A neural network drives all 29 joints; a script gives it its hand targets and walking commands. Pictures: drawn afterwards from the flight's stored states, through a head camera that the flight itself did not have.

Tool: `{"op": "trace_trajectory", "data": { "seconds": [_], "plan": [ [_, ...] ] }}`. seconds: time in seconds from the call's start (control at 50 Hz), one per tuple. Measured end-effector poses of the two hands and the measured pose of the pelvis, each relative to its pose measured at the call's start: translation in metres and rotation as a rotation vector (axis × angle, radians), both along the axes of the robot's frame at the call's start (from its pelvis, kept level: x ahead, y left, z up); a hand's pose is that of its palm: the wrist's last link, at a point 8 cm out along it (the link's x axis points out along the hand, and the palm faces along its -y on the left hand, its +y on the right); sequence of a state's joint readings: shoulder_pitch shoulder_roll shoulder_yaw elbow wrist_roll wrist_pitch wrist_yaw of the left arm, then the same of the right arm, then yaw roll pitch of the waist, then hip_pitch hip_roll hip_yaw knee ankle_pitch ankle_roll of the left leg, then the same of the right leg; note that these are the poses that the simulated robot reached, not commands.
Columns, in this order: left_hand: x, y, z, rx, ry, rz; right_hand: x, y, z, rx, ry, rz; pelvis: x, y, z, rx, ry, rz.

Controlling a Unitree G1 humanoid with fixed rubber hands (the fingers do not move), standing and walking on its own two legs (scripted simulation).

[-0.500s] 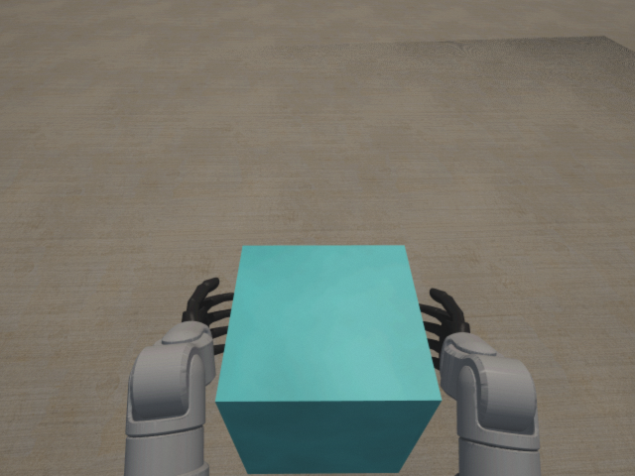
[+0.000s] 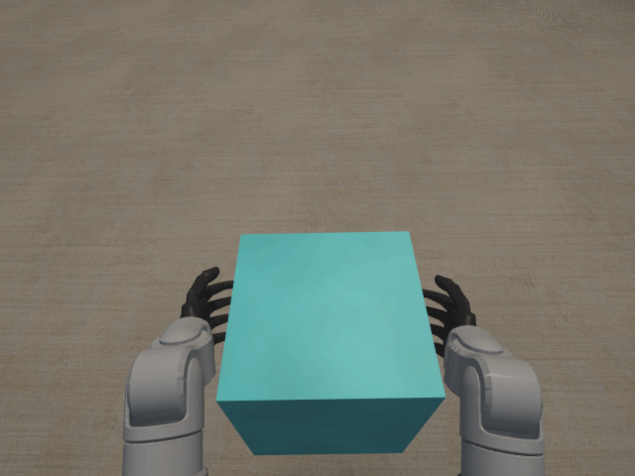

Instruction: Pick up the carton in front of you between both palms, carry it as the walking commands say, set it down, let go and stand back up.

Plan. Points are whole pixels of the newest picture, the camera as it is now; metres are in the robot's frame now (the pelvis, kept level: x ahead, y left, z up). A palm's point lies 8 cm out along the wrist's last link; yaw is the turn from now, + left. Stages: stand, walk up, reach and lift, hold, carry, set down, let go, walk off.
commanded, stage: carry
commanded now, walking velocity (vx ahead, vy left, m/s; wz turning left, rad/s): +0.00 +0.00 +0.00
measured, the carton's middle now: (326, 350) +0.28 +0.01 -0.02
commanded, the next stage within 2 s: none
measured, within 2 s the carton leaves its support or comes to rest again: neither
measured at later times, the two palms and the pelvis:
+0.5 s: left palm (208, 255) +0.38 +0.16 +0.07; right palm (434, 267) +0.36 -0.13 +0.06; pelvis +0.11 +0.02 -0.01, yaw -2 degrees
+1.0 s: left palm (214, 279) +0.36 +0.16 +0.03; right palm (433, 292) +0.35 -0.14 +0.03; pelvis +0.07 +0.02 -0.01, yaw -2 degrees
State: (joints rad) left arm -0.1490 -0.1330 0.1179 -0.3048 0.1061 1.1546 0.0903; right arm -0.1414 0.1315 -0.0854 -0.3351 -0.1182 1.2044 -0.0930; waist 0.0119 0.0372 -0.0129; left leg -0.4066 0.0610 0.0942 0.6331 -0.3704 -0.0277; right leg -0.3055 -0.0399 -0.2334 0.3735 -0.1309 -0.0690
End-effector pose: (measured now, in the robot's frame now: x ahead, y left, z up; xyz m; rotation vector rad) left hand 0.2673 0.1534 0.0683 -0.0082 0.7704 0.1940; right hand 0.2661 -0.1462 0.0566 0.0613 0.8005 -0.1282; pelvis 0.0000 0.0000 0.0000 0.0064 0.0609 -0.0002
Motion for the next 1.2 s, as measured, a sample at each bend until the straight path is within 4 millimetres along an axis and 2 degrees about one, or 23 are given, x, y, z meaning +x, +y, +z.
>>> {"op": "trace_trajectory", "data": {
  "seconds": [0.18, 0.26, 0.38, 0.5, 0.64, 0.84, 1.0, 1.2],
  "plan": [
    [0.067, 0.011, 0.023, -0.050, -0.114, -0.013, 0.062, 0.011, 0.035, -0.049, -0.113, -0.011, 0.071, 0.012, -0.005, -0.004, -0.021, -0.018],
    [0.089, 0.012, 0.022, -0.050, -0.099, -0.019, 0.082, 0.012, 0.034, -0.045, -0.099, -0.019, 0.091, 0.016, -0.007, 0.000, -0.011, -0.023],
    [0.105, 0.012, 0.010, -0.040, -0.056, -0.032, 0.094, 0.012, 0.019, -0.035, -0.056, -0.033, 0.104, 0.020, -0.010, -0.001, -0.002, -0.029],
    [0.109, 0.011, -0.003, -0.030, -0.040, -0.047, 0.095, 0.011, 0.005, -0.040, -0.040, -0.035, 0.106, 0.021, -0.013, -0.002, 0.001, -0.032],
    [0.103, 0.011, -0.015, -0.012, -0.043, -0.059, 0.089, 0.012, -0.007, -0.059, -0.042, -0.021, 0.100, 0.021, -0.013, -0.003, -0.009, -0.034],
    [0.093, 0.010, -0.025, 0.020, -0.067, -0.085, 0.079, 0.010, -0.017, -0.089, -0.067, 0.002, 0.086, 0.020, -0.011, -0.004, -0.028, -0.035],
    [0.093, 0.007, -0.037, 0.041, -0.074, -0.103, 0.079, 0.008, -0.029, -0.107, -0.074, 0.018, 0.071, 0.018, -0.009, -0.005, -0.036, -0.037],
    [0.092, 0.003, -0.035, 0.033, -0.132, -0.099, 0.077, 0.005, -0.027, -0.104, -0.132, 0.007, 0.058, 0.016, -0.008, -0.005, -0.032, -0.037]
  ]
}}
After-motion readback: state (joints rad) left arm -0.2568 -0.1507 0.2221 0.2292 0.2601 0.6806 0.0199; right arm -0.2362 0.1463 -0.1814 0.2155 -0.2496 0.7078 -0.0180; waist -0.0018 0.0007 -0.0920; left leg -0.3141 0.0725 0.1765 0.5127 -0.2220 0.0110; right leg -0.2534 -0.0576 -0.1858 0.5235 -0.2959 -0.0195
